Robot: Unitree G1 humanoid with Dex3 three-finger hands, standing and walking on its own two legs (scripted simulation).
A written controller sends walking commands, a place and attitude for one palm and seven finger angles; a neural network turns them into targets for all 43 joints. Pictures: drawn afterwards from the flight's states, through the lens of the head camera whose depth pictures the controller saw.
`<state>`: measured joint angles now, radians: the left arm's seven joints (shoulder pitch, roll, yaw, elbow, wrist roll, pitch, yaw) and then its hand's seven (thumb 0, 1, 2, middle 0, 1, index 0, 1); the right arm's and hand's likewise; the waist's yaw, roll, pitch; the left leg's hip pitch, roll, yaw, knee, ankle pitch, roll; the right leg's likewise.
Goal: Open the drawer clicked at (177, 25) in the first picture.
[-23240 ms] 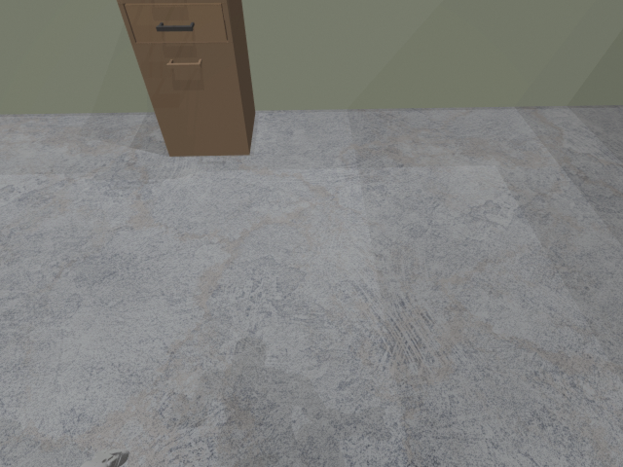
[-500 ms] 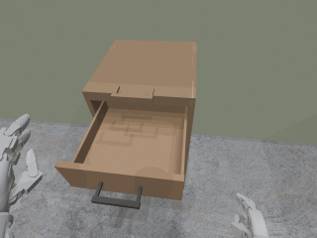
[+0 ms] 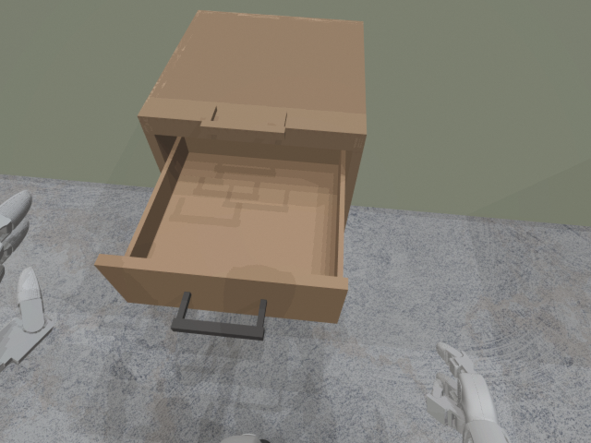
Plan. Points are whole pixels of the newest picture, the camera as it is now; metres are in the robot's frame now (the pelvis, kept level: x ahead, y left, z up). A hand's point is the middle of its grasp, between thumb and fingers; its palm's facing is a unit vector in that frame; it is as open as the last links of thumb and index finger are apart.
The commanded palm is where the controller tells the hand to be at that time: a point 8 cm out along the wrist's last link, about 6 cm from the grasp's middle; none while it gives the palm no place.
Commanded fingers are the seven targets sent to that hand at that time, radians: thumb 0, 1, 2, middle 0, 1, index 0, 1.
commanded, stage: step back with the hand held close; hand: left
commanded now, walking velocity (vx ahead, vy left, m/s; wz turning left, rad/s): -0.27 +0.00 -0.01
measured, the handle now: (221, 316) +0.31 +0.14 -0.09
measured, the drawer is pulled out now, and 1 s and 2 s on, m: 0.30 0.30 0.30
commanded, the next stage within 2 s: stop stepping back and stand still in 0.72 s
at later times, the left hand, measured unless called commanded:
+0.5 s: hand (53, 385) +0.15 +0.21 +0.16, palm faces +0.23 -0.83 -0.51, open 7.4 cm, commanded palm +0.07 +0.26 +0.18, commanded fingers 0.00 0.90 0.90 -0.20 -0.30 -0.20 -0.30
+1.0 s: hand out of the picture +0.00 +0.16 +0.17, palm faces +0.26 -0.81 -0.53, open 7.4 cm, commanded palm -0.07 +0.22 +0.18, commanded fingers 0.00 0.90 0.90 -0.20 -0.30 -0.20 -0.30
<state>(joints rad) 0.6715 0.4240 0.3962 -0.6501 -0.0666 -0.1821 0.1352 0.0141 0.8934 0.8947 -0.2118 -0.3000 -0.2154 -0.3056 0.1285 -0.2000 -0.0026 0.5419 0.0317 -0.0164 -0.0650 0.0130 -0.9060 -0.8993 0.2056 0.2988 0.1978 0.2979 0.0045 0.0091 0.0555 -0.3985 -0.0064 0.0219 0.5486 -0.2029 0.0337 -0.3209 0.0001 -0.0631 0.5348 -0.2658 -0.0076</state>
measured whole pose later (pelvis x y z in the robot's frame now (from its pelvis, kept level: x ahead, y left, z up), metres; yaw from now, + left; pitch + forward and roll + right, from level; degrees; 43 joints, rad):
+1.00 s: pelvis -0.20 -0.06 +0.00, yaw +0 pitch +1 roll -1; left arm 0.71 0.44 0.39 -0.72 -0.06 -0.20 0.14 0.02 0.89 0.89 -0.21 -0.30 -0.21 -0.31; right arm 0.14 -0.17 0.01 0.54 0.03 -0.08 -0.03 0.01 -0.91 -0.90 0.21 0.30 0.20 0.30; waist -0.02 0.00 0.09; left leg -0.42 0.05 -0.01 0.59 -0.25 -0.02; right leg -0.31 0.03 -0.08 0.57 -0.27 -0.03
